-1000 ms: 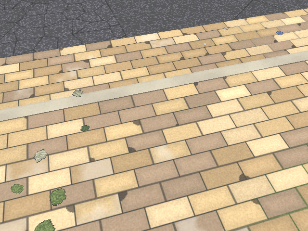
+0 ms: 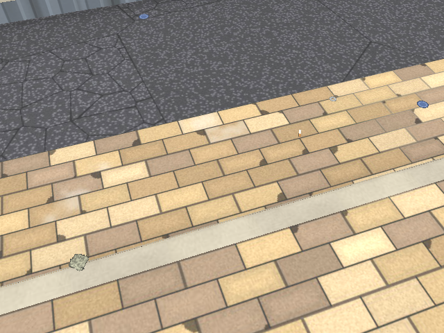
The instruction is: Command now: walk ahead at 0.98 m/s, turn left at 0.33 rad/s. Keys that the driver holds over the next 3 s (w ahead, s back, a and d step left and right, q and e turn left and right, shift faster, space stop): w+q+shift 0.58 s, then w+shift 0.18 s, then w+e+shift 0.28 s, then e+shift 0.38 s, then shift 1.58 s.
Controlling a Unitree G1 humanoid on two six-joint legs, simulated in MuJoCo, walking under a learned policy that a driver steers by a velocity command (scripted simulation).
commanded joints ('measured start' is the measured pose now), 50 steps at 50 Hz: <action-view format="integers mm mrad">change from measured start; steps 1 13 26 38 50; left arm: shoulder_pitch -128 265 356 292 -90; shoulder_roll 23 94 209 143 93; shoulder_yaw -12 50 51 34 32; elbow -88 25 94 -12 -60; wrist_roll -15 18 -25 24 -15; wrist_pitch -10 -37 -68 28 3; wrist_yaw -6 56 76 61 -27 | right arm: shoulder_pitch -44 -225 -543 -231 10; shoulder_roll -134 -96 -137 -191 -164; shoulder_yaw -8 -15 -9 -55 -11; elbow -85 -226 -414 -255 -103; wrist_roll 13 -2 -20 -5 -18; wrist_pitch -28 40 98 39 -27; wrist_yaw -11 -12 78 -18 -46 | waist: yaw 35 116 26 108 -37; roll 29 13 -16 -59 34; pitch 154 -63 146 26 146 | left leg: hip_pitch -282 -769 -625 -335 -192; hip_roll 231 212 126 244 182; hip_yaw -161 -160 125 -473 -6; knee -196 1175 527 68 158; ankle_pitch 518 19 372 36 261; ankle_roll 86 47 94 239 -20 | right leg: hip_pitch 256 802 755 260 237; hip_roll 76 -205 -80 -28 144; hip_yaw -62 363 -293 112 -55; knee -189 -624 -674 284 -286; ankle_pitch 127 -436 524 -416 498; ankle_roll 10 -70 48 94 -75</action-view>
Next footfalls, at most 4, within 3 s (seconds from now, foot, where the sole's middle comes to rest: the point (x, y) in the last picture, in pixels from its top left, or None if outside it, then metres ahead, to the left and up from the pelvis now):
0.14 right None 0.37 -0.11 -0.77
0.62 left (157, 271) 0.71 0.20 -0.77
1.14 right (127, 189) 1.16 0.35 -0.91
1.42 left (74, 151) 1.40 0.61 -0.91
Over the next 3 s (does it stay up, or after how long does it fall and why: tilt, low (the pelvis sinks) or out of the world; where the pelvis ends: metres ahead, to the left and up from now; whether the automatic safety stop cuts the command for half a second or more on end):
stays up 1.32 0.48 -0.14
